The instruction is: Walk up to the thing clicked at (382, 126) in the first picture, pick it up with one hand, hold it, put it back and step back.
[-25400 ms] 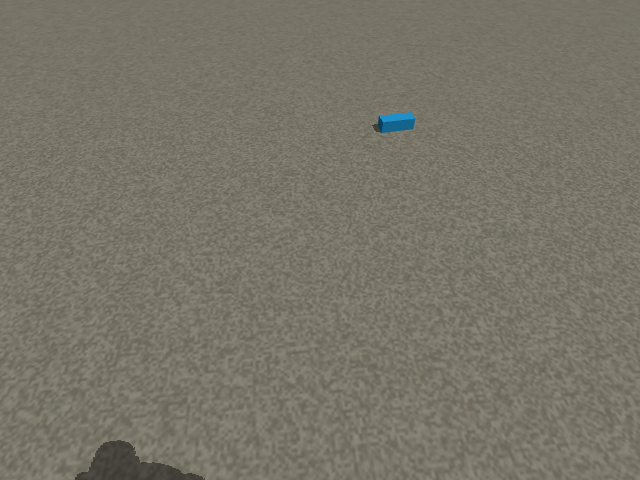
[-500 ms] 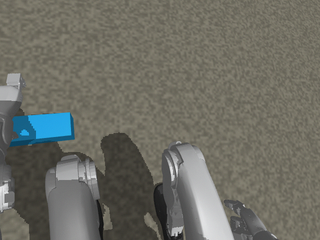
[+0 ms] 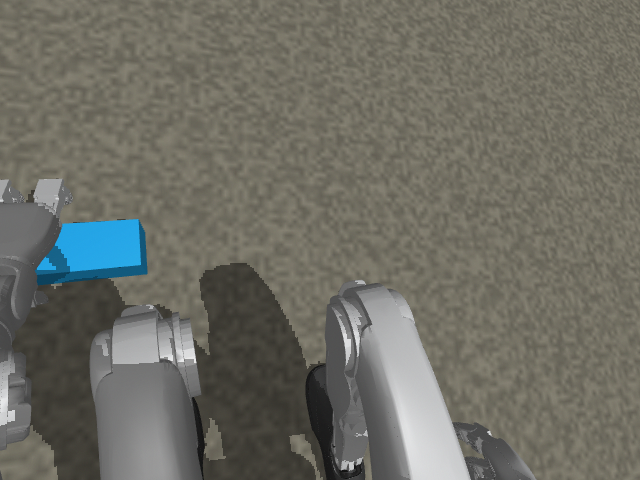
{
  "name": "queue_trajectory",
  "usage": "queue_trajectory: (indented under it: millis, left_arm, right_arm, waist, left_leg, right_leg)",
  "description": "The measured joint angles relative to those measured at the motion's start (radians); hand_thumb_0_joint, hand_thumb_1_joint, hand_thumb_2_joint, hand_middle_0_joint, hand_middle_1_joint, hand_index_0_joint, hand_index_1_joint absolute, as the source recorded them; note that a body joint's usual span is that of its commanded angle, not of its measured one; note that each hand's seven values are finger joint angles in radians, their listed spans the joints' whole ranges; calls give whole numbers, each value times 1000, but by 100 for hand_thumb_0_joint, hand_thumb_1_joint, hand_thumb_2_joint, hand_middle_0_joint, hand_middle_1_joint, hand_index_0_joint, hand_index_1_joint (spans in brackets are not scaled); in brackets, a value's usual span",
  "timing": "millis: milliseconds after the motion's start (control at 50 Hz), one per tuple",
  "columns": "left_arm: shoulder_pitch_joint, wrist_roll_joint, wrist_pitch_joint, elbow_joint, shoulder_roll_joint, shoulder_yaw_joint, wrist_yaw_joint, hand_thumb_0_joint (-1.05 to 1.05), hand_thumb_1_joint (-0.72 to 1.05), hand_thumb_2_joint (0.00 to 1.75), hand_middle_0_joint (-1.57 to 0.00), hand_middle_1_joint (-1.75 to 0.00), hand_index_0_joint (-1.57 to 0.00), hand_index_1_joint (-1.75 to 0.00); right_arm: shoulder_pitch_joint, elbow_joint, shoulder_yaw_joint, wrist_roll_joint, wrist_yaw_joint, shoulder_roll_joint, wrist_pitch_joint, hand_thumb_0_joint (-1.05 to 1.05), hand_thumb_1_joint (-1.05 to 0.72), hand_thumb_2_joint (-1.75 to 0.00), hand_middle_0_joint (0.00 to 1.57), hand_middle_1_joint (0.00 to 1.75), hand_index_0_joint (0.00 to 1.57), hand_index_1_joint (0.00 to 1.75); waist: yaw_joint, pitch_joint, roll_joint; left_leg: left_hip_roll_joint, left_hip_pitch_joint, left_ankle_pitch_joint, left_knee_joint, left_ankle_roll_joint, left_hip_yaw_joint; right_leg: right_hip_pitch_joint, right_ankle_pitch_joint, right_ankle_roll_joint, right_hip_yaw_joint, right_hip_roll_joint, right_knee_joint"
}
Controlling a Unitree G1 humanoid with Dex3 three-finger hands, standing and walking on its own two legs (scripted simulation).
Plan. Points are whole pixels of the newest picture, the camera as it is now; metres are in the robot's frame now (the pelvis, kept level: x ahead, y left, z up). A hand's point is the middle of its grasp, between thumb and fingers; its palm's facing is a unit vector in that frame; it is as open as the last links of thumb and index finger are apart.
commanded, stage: rest palm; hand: left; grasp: from above
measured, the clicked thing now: (73, 253) +0.44 +0.30 -0.28
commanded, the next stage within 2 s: close in 1.54 s
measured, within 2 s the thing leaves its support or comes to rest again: neither
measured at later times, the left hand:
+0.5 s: hand (71, 261) +0.42 +0.29 -0.24, palm faces -0.43 -0.06 -0.90, open 14.1 cm
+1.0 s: hand (69, 264) +0.41 +0.29 -0.25, palm faces -0.47 -0.10 -0.87, open 14.2 cm
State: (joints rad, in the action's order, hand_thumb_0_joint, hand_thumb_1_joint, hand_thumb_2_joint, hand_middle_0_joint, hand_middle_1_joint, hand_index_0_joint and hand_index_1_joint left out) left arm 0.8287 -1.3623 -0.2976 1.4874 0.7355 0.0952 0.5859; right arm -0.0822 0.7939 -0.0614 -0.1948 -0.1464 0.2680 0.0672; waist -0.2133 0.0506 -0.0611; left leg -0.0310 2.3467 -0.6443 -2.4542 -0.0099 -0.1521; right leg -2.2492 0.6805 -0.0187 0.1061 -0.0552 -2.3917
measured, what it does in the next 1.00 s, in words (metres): stands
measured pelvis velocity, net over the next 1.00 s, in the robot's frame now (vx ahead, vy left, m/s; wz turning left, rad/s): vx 0.01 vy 0.01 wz -0.07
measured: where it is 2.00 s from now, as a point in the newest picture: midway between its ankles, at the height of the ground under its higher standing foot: (265, 467)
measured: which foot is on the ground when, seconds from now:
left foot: down 0.00-1.00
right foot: down 0.00-1.00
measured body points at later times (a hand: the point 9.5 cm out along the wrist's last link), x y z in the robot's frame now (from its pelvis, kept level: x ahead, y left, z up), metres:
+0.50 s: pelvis +0.01 +0.00 -0.02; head +0.26 +0.10 +0.35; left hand +0.44 +0.29 -0.19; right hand +0.06 -0.26 -0.11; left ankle +0.09 +0.13 -0.28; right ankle +0.10 -0.11 -0.28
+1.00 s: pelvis +0.01 +0.01 -0.02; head +0.25 +0.11 +0.34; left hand +0.43 +0.30 -0.20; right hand +0.07 -0.25 -0.10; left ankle +0.09 +0.13 -0.28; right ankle +0.10 -0.11 -0.28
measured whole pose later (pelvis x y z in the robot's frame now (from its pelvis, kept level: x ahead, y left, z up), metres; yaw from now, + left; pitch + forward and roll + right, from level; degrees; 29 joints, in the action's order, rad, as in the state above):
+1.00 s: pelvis +0.01 +0.01 -0.02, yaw -4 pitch +26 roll -11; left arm 0.84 -1.33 -0.35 1.64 0.86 0.11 0.65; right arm -0.05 0.80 -0.20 -0.31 -0.26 0.29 0.20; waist -0.28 -0.10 -0.12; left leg -0.03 2.34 -0.71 -2.57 -0.02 -0.24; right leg -2.22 0.71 -0.03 0.17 -0.08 -2.45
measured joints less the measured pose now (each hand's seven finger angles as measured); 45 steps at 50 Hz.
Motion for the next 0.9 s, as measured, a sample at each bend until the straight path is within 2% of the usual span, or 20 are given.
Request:
queue_trajectory:
  millis: [80, 140, 220, 300, 360, 500, 540, 620, 740, 840, 900]
  left_arm:
    - [81, 40, 44, 112, 25, -36, -28, 0, -50, 100, -7, -101, -9, -101]
    - [87, 46, 36, 131, 45, -1, -57, 0, -50, 99, -7, -101, -8, -101]
    - [71, 50, 1, 139, 65, 15, -72, 0, -49, 99, -7, -101, -8, -101]
    - [41, 20, -44, 122, 88, 48, -38, 0, -49, 98, -7, -101, -8, -101]
    - [20, 12, -54, 103, 92, 37, 9, 0, -49, 97, -7, -101, -8, -101]
    - [-2, 7, -18, 98, 69, 24, 100, 0, -51, 99, -7, -98, -8, -99]
    - [4, 14, -1, 107, 65, 22, 112, 0, -51, 99, -7, -97, -7, -98]
    - [24, 22, 22, 126, 79, 51, 120, 0, -52, 100, -7, -96, -7, -98]
    - [49, 61, 46, 180, 116, 83, 73, 0, -52, 100, -7, -97, -7, -98]
    - [42, 78, 15, 178, 134, 59, 17, 0, -52, 100, -7, -97, -7, -98]
    - [33, 72, -21, 168, 139, 39, 9, 0, -52, 99, -7, -98, -7, -99]
  right_arm:
    - [22, -9, -21, -8, -8, 5, 42, 1, -90, -90, 20, 30, 20, 30]
    - [26, -18, -34, -15, -10, 3, 57, 1, -90, -90, 20, 30, 20, 30]
    - [16, -19, -60, -33, -20, 2, 55, 1, -90, -90, 20, 30, 20, 30]
    - [6, -13, -84, -58, -32, 1, 55, 1, -90, -90, 20, 30, 20, 30]
    - [1, 6, -90, -79, -41, -1, 62, 1, -90, -90, 20, 30, 20, 30]
    - [14, 41, -101, -111, -75, 5, 99, 1, -90, -90, 20, 30, 20, 30]
    - [21, 40, -104, -115, -87, 9, 111, 1, -90, -90, 20, 30, 20, 30]
    - [38, 18, -109, -115, -105, 17, 130, 1, -90, -90, 20, 30, 20, 30]
    - [46, -6, -97, -111, -111, 23, 143, 1, -90, -90, 20, 30, 20, 30]
    - [36, -9, -109, -104, -114, 24, 138, 1, -90, -90, 20, 30, 20, 30]
    - [31, -6, -125, -104, -115, 20, 132, 1, -90, -90, 20, 30, 20, 30]
  waist:
    - [-23, -13, 1]
    - [-39, -32, -1]
    - [-51, -59, -13]
    - [-58, -91, -30]
    - [-59, -102, -39]
    - [-61, -108, -39]
    - [-65, -109, -37]
    - [-76, -115, -38]
    - [-86, -118, -31]
    - [-80, -134, -38]
    - [-75, -143, -48]
  left_leg:
    - [1, 9, 4, -9, 0, -6]
    - [1, 9, -1, -20, -3, -15]
    - [0, 7, -13, -39, -8, -27]
    - [-2, 6, -25, -61, -12, -40]
    - [-2, 10, -34, -74, -14, -48]
    - [-3, 14, -58, -94, -13, -60]
    - [-3, 12, -64, -97, -12, -62]
    - [-6, 9, -69, -104, -11, -67]
    - [-6, 14, -68, -112, -7, -74]
    - [-3, 5, -67, -113, -7, -75]
    - [-3, -3, -67, -114, -9, -79]
  right_leg:
    - [-8, -6, -1, 5, -1, -6]
    - [-7, -4, -2, 12, -4, -13]
    - [-6, 2, 0, 21, -7, -26]
    - [-5, 7, 1, 32, -12, -39]
    - [-7, 14, 1, 37, -14, -48]
    - [-5, 33, -4, 46, -18, -56]
    - [-2, 37, -5, 47, -19, -57]
    - [1, 37, -7, 51, -23, -59]
    - [-1, 33, -11, 56, -26, -60]
    - [11, 35, -12, 57, -24, -60]
    - [20, 34, -12, 61, -25, -58]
